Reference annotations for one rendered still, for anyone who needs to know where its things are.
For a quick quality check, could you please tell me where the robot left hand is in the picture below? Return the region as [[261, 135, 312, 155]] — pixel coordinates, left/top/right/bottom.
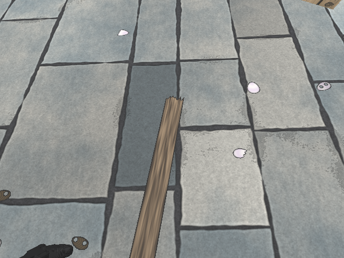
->
[[20, 244, 73, 258]]

